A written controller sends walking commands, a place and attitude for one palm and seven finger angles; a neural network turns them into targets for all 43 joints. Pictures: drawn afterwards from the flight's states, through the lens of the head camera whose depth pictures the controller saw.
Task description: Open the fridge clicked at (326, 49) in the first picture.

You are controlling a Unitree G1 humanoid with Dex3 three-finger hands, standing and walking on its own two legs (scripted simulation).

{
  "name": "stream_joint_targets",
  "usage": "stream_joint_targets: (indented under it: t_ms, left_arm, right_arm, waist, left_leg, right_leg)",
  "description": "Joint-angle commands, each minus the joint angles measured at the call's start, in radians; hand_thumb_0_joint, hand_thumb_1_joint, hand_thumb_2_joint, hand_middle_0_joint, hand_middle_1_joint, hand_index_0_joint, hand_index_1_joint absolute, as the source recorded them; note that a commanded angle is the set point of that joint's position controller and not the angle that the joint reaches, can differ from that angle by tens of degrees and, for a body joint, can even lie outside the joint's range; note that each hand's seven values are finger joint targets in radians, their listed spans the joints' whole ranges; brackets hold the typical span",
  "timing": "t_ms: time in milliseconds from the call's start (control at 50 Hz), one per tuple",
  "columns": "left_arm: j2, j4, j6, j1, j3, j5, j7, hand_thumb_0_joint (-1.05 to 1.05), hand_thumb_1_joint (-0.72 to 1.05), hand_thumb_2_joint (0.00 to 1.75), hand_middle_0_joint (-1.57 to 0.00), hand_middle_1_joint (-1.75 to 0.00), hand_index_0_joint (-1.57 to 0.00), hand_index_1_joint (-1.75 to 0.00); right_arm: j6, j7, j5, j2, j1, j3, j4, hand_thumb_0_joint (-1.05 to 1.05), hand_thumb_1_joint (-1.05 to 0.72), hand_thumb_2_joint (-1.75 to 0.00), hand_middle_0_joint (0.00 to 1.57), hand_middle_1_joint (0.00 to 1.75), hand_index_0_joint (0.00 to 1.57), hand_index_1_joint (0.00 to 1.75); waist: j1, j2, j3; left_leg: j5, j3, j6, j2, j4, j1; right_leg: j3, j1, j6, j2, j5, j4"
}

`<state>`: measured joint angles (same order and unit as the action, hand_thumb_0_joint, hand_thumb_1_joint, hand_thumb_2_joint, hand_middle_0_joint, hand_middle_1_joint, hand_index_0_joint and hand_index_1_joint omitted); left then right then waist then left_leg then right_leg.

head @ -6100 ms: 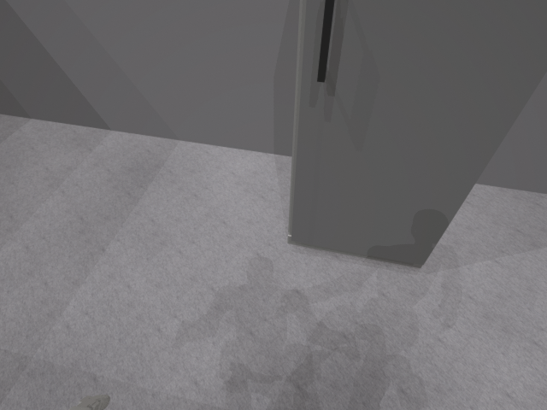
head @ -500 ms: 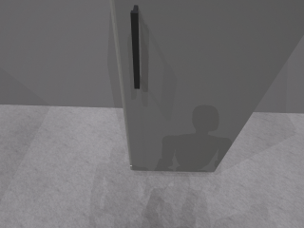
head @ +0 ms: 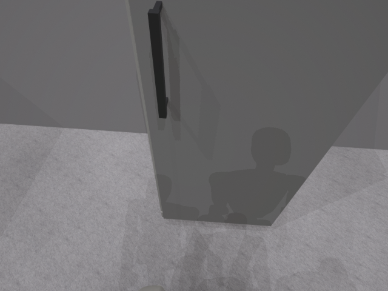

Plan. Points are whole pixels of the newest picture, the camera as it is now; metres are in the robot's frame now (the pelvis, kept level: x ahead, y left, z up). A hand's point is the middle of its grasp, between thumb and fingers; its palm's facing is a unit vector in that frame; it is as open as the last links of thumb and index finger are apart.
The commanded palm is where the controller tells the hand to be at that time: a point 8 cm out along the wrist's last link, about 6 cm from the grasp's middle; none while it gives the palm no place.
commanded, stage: come to a stop and stand still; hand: left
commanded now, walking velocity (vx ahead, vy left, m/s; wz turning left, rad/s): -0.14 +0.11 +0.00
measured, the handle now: (160, 67) +0.50 +0.12 +0.20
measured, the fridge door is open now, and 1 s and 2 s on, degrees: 0 0 0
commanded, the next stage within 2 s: none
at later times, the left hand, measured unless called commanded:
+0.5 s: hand out of the picture +0.05 +0.15 -0.17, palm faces +0.02 -0.97 -0.23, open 7.3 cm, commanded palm none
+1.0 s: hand out of the picture +0.00 +0.11 -0.17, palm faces +0.05 -0.99 -0.16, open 7.4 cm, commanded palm none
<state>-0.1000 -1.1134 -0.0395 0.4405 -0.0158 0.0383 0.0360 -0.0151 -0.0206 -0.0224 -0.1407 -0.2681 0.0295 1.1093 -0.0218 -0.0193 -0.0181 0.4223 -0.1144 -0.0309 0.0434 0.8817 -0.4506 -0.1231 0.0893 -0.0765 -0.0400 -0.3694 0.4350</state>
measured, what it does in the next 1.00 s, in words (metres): steps on the spot: left foot, then right foot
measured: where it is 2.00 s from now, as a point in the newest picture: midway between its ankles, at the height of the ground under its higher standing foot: outside the picture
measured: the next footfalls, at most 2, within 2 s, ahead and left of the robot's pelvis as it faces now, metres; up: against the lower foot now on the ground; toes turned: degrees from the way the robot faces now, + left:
left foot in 0.08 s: +0.10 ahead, +0.09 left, +0.00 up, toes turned +7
right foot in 0.30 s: +0.04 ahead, -0.13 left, +0.00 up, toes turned -6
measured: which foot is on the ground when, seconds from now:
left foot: up 0.00-0.06, down 0.08-1.00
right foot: down 0.00-0.12, up 0.14-0.28, down 0.30-1.00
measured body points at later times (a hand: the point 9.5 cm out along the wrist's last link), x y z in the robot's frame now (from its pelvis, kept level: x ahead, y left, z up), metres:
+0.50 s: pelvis +0.02 -0.03 +0.00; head +0.03 -0.03 +0.45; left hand +0.05 +0.21 -0.15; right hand +0.08 -0.26 -0.15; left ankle +0.06 +0.09 -0.73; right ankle +0.00 -0.13 -0.73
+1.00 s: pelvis +0.03 -0.05 +0.01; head +0.04 -0.04 +0.46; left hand +0.00 +0.16 -0.16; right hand +0.00 -0.25 -0.16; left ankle +0.06 +0.09 -0.73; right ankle +0.00 -0.13 -0.73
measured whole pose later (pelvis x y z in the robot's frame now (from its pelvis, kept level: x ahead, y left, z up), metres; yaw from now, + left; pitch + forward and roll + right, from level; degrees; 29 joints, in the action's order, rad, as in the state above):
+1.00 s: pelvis +0.03 -0.05 +0.01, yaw +0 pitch -1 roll +0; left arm -0.12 -1.12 -0.01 0.34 0.00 0.01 0.03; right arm 0.00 -0.02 -0.01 -0.11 -0.31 -0.01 1.16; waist 0.00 -0.01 -0.02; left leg 0.18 -0.11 0.02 0.07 0.42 -0.22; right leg -0.11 0.12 -0.05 -0.01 -0.28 0.42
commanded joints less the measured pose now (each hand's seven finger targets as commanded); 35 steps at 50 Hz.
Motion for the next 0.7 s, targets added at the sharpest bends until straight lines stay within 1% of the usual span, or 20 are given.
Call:
stream_joint_targets:
  t_ms: [0, 20, 40, 60, 80, 100, 120, 140, 160, 180, 200, 240, 260, 280, 320, 340, 380, 420, 560, 680]
  left_arm:
    - [-0.107, -0.003, 0.003, 0.082, -0.013, -0.006, 0.003, 0.00, 0.90, 0.90, -0.20, -0.30, -0.20, -0.30]
    - [-0.102, -0.003, 0.004, 0.073, -0.010, -0.012, 0.003, 0.00, 0.90, 0.90, -0.20, -0.30, -0.20, -0.30]
    - [-0.098, -0.007, 0.005, 0.081, -0.007, -0.018, 0.004, 0.00, 0.90, 0.90, -0.20, -0.30, -0.20, -0.30]
    - [-0.078, -0.008, 0.006, 0.111, -0.005, -0.025, 0.007, 0.00, 0.90, 0.90, -0.20, -0.30, -0.20, -0.30]
    - [-0.041, -0.004, 0.006, 0.129, 0.001, -0.029, 0.014, 0.00, 0.90, 0.90, -0.20, -0.30, -0.20, -0.30]
    - [-0.048, -0.009, 0.012, 0.119, 0.004, -0.032, 0.020, 0.00, 0.90, 0.90, -0.20, -0.30, -0.20, -0.30]
    - [-0.063, -0.011, 0.027, 0.080, -0.001, -0.026, 0.021, 0.00, 0.90, 0.90, -0.20, -0.30, -0.20, -0.30]
    - [-0.068, -0.003, 0.036, 0.045, -0.004, -0.019, 0.019, 0.00, 0.90, 0.90, -0.20, -0.30, -0.20, -0.30]
    - [-0.064, 0.001, 0.040, 0.033, -0.007, -0.016, 0.015, 0.00, 0.90, 0.90, -0.20, -0.30, -0.20, -0.30]
    - [-0.064, 0.004, 0.041, 0.030, -0.009, -0.013, 0.011, 0.00, 0.90, 0.90, -0.20, -0.30, -0.20, -0.30]
    - [-0.053, 0.000, 0.044, 0.049, -0.010, -0.012, 0.010, 0.00, 0.90, 0.90, -0.20, -0.30, -0.20, -0.30]
    - [-0.057, 0.000, 0.043, 0.078, -0.011, -0.008, 0.010, 0.00, 0.90, 0.90, -0.20, -0.30, -0.20, -0.30]
    - [-0.077, 0.017, 0.038, 0.056, -0.012, -0.006, 0.010, 0.00, 0.90, 0.90, -0.20, -0.30, -0.20, -0.30]
    - [-0.101, 0.037, 0.031, 0.025, -0.012, -0.004, 0.010, 0.00, 0.90, 0.90, -0.20, -0.30, -0.20, -0.30]
    - [-0.137, 0.067, 0.025, -0.043, -0.017, -0.007, 0.007, 0.00, 0.90, 0.90, -0.20, -0.30, -0.20, -0.30]
    - [-0.146, 0.079, 0.024, -0.072, -0.017, -0.009, 0.006, 0.00, 0.90, 0.90, -0.20, -0.30, -0.20, -0.30]
    - [-0.146, 0.093, 0.025, -0.097, -0.014, -0.010, 0.005, 0.00, 0.90, 0.90, -0.20, -0.30, -0.20, -0.30]
    - [-0.150, 0.097, 0.022, -0.098, -0.016, -0.014, 0.004, 0.00, 0.90, 0.90, -0.20, -0.30, -0.20, -0.30]
    - [-0.173, 0.089, 0.019, -0.121, -0.014, -0.021, -0.003, 0.00, 0.90, 0.90, -0.20, -0.30, -0.20, -0.30]
    - [-0.169, 0.065, 0.015, -0.107, -0.010, -0.024, -0.004, 0.00, 0.90, 0.90, -0.20, -0.30, -0.20, -0.30]
  right_arm:
    - [0.045, 0.000, 0.005, 0.008, 0.018, -0.012, -0.072, 0.00, -0.90, -0.90, 0.20, 0.30, 0.20, 0.30]
    - [0.052, -0.009, 0.005, 0.008, -0.032, -0.017, -0.048, 0.00, -0.90, -0.90, 0.20, 0.30, 0.20, 0.30]
    - [0.058, -0.018, 0.004, -0.018, -0.100, -0.015, -0.021, 0.00, -0.90, -0.90, 0.20, 0.30, 0.20, 0.30]
    - [0.064, -0.030, 0.003, -0.078, -0.151, -0.007, -0.009, 0.00, -0.90, -0.90, 0.20, 0.30, 0.20, 0.30]
    - [0.062, -0.037, 0.012, -0.123, -0.178, 0.000, -0.009, 0.00, -0.90, -0.90, 0.20, 0.30, 0.20, 0.30]
    - [0.055, -0.044, 0.019, -0.129, -0.143, -0.007, -0.004, 0.00, -0.90, -0.90, 0.20, 0.30, 0.20, 0.30]
    - [0.050, -0.047, 0.021, -0.123, -0.087, -0.010, -0.010, 0.00, -0.90, -0.90, 0.20, 0.30, 0.20, 0.30]
    - [0.049, -0.045, 0.019, -0.118, -0.032, -0.007, -0.026, 0.00, -0.90, -0.90, 0.20, 0.30, 0.20, 0.30]
    - [0.048, -0.042, 0.014, -0.121, 0.014, -0.002, -0.040, 0.00, -0.90, -0.90, 0.20, 0.30, 0.20, 0.30]
    - [0.049, -0.039, 0.011, -0.122, 0.040, 0.003, -0.051, 0.00, -0.90, -0.90, 0.20, 0.30, 0.20, 0.30]
    - [0.047, -0.035, 0.013, -0.129, 0.049, 0.008, -0.063, 0.00, -0.90, -0.90, 0.20, 0.30, 0.20, 0.30]
    - [0.040, -0.025, 0.016, -0.117, 0.070, 0.016, -0.083, 0.00, -0.90, -0.90, 0.20, 0.30, 0.20, 0.30]
    - [0.034, -0.018, 0.016, -0.104, 0.072, 0.018, -0.094, 0.00, -0.90, -0.90, 0.20, 0.30, 0.20, 0.30]
    - [0.032, -0.011, 0.013, -0.086, 0.064, 0.017, -0.098, 0.00, -0.90, -0.90, 0.20, 0.30, 0.20, 0.30]
    - [0.017, -0.004, 0.009, -0.065, 0.049, 0.019, -0.101, 0.00, -0.90, -0.90, 0.20, 0.30, 0.20, 0.30]
    - [0.013, -0.002, 0.007, -0.059, 0.034, 0.016, -0.096, 0.00, -0.90, -0.90, 0.20, 0.30, 0.20, 0.30]
    - [0.016, -0.001, 0.004, -0.053, 0.015, 0.010, -0.088, 0.00, -0.90, -0.90, 0.20, 0.30, 0.20, 0.30]
    - [0.027, 0.000, 0.004, -0.072, 0.014, 0.008, -0.081, 0.00, -0.90, -0.90, 0.20, 0.30, 0.20, 0.30]
    - [0.031, 0.001, 0.003, -0.098, 0.004, -0.006, -0.060, 0.00, -0.90, -0.90, 0.20, 0.30, 0.20, 0.30]
    - [0.032, -0.002, 0.004, -0.087, -0.034, -0.016, -0.020, 0.00, -0.90, -0.90, 0.20, 0.30, 0.20, 0.30]
  waist:
    - [0.024, -0.064, -0.073]
    - [0.046, -0.049, -0.036]
    - [0.065, -0.019, 0.024]
    - [0.070, 0.070, 0.090]
    - [0.060, 0.184, 0.136]
    - [0.044, 0.285, 0.120]
    - [0.031, 0.236, 0.049]
    - [0.018, 0.184, -0.023]
    - [0.002, 0.144, -0.047]
    - [-0.007, 0.102, -0.045]
    - [-0.016, 0.086, -0.005]
    - [-0.028, 0.055, 0.026]
    - [-0.018, 0.019, 0.005]
    - [-0.006, 0.012, 0.008]
    - [0.019, -0.084, -0.002]
    - [0.028, -0.104, -0.009]
    - [0.030, -0.058, -0.019]
    - [0.018, -0.006, 0.002]
    - [0.011, -0.010, -0.036]
    - [0.010, -0.007, -0.042]
  left_leg:
    - [-0.115, -0.025, 0.002, -0.009, -0.207, 0.076]
    - [-0.204, -0.031, 0.002, -0.026, -0.321, 0.170]
    - [-0.399, -0.005, -0.009, 0.002, -0.403, 0.311]
    - [-0.732, 0.139, -0.075, 0.140, -0.386, 0.475]
    - [-1.036, 0.258, -0.169, 0.295, -0.385, 0.517]
    - [-1.167, 0.322, -0.226, 0.358, -0.458, 0.491]
    - [-1.046, 0.300, -0.232, 0.362, -0.505, 0.380]
    - [-0.927, 0.271, -0.218, 0.330, -0.532, 0.283]
    - [-0.832, 0.232, -0.197, 0.294, -0.544, 0.236]
    - [-0.804, 0.203, -0.177, 0.270, -0.537, 0.229]
    - [-0.732, 0.173, -0.156, 0.246, -0.520, 0.213]
    - [-0.510, 0.127, -0.094, 0.180, -0.478, 0.172]
    - [-0.367, 0.112, -0.054, 0.134, -0.465, 0.164]
    - [-0.296, 0.098, -0.025, 0.095, -0.462, 0.177]
    - [-0.247, 0.052, 0.008, 0.049, -0.397, 0.212]
    - [-0.231, 0.047, 0.015, 0.040, -0.397, 0.225]
    - [-0.271, 0.057, 0.014, 0.053, -0.430, 0.249]
    - [-0.344, 0.082, 0.005, 0.076, -0.457, 0.251]
    - [-0.277, 0.087, 0.014, 0.077, -0.503, 0.237]
    - [-0.291, 0.084, 0.021, 0.079, -0.513, 0.249]
  right_leg:
    - [0.159, 0.064, -0.098, 0.224, 0.680, -0.069]
    - [0.131, 0.048, -0.066, 0.192, 0.769, 0.012]
    - [0.121, 0.067, -0.025, 0.171, 0.781, 0.108]
    - [0.096, 0.174, 0.033, 0.128, 0.598, 0.195]
    - [0.068, 0.217, 0.070, 0.091, 0.223, 0.289]
    - [0.086, 0.251, 0.085, 0.070, -0.189, 0.379]
    - [0.116, 0.237, 0.080, 0.094, -0.245, 0.412]
    - [0.122, 0.231, 0.079, 0.114, -0.220, 0.394]
    - [0.114, 0.215, 0.080, 0.126, -0.182, 0.343]
    - [0.100, 0.197, 0.081, 0.127, -0.129, 0.265]
    - [0.082, 0.146, 0.087, 0.121, -0.028, 0.202]
    - [0.082, 0.092, 0.088, 0.120, 0.159, 0.077]
    - [0.127, 0.125, 0.077, 0.141, 0.201, 0.020]
    - [0.170, 0.144, 0.059, 0.173, 0.265, 0.004]
    - [0.227, 0.206, 0.024, 0.227, 0.277, -0.031]
    - [0.231, 0.228, 0.012, 0.240, 0.250, -0.051]
    - [0.198, 0.235, 0.019, 0.217, 0.236, -0.052]
    - [0.160, 0.192, 0.038, 0.183, 0.263, -0.028]
    - [0.161, 0.166, 0.036, 0.180, 0.151, -0.100]
    - [0.151, 0.135, 0.032, 0.173, 0.166, -0.128]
